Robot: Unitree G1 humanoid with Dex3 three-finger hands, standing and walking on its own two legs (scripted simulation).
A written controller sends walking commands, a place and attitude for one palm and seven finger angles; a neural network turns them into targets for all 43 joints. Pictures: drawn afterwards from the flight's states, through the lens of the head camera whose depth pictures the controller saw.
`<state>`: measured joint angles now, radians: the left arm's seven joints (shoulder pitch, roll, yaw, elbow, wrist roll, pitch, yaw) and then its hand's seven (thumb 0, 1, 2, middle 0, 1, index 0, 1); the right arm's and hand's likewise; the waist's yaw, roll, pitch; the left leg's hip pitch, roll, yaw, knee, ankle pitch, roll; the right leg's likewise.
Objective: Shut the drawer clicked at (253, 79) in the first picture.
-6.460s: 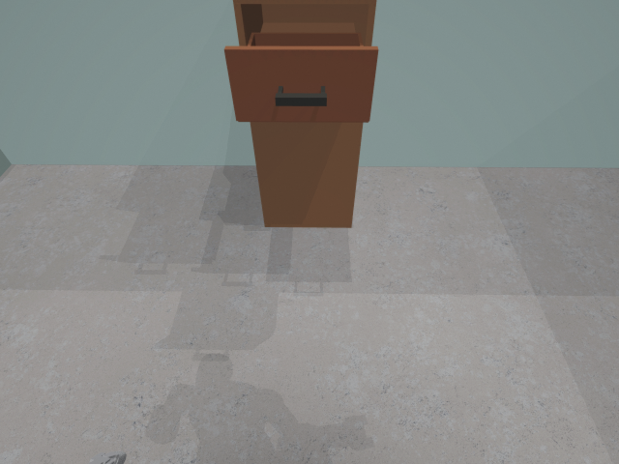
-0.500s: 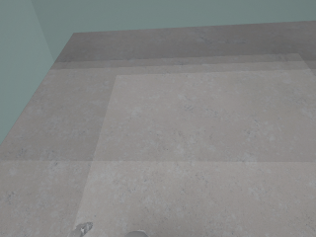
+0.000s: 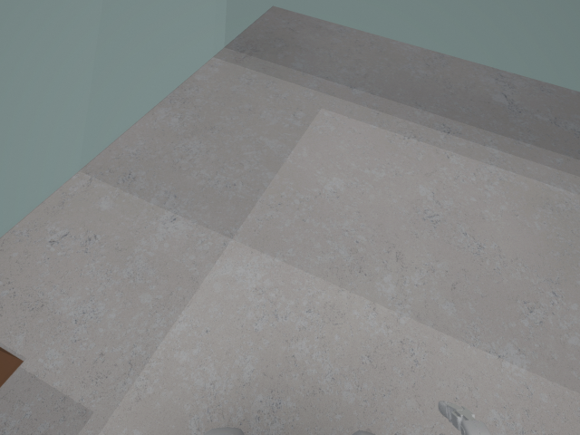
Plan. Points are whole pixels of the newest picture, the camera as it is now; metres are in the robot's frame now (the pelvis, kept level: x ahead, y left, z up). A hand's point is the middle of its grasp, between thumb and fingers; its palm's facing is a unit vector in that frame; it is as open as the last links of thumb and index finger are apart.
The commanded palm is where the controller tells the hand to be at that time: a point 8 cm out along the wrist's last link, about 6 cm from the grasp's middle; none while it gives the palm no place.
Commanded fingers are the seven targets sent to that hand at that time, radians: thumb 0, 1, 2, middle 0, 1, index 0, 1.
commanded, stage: turn to face it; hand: left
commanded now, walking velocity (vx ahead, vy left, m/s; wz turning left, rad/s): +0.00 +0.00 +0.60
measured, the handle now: out of the picture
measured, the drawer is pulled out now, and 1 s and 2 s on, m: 0.30 0.30 0.30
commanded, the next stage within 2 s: take the last steps up to it in 1.88 s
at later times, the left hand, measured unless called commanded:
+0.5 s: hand out of the picture +0.08 +0.18 -0.12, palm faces +0.28 -0.91 -0.31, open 7.4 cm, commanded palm none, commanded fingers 0.00 0.90 0.90 -0.20 -0.30 -0.20 -0.30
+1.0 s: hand out of the picture -0.14 +0.18 -0.18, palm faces +0.62 -0.74 -0.26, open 7.4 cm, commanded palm none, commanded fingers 0.00 0.90 0.90 -0.20 -0.30 -0.20 -0.30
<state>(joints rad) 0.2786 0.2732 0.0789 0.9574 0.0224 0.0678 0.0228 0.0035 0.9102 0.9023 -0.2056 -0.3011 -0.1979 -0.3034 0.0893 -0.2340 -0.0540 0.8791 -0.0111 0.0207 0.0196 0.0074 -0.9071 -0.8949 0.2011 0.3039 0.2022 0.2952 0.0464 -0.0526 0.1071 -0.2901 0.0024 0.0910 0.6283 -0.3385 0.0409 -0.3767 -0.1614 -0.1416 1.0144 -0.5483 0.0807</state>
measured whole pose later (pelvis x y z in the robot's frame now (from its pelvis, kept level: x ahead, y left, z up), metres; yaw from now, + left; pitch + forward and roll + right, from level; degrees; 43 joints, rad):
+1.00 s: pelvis -0.02 +0.00 +0.00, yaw +36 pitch +0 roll -1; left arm 0.28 0.28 0.08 0.96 0.02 0.07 0.02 0.00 0.91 0.90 -0.21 -0.30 -0.20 -0.30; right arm 0.08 -0.24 -0.05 0.88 -0.01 0.02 0.02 0.01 -0.91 -0.89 0.20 0.30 0.20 0.30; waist 0.05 -0.06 0.11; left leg -0.29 0.00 0.08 0.63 -0.34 0.06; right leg -0.38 -0.16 -0.13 1.02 -0.55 0.08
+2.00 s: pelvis +0.00 -0.01 +0.01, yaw +68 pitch -1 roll +1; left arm 0.34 0.20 0.05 0.98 0.03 0.02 0.03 0.00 0.91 0.90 -0.21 -0.30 -0.20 -0.30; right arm 0.11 -0.25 -0.06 0.95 -0.01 0.05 0.01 0.01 -0.91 -0.90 0.20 0.30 0.20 0.29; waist 0.05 0.00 0.09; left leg -0.26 0.01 0.05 0.63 -0.35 -0.04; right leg -0.19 -0.13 -0.20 0.57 -0.35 0.03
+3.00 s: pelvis +0.08 +0.16 +0.02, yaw +73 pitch -1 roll -1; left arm 0.42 0.11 0.03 1.15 0.03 -0.06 0.01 0.00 0.92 0.90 -0.20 -0.30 -0.20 -0.30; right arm 0.19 -0.18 -0.06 1.05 -0.02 -0.01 0.01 0.01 -0.93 -0.90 0.20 0.30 0.20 0.29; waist 0.05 0.02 0.02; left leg -0.42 0.09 0.08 0.68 -0.25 -0.02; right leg -0.05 -0.01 -0.16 0.34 -0.26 -0.02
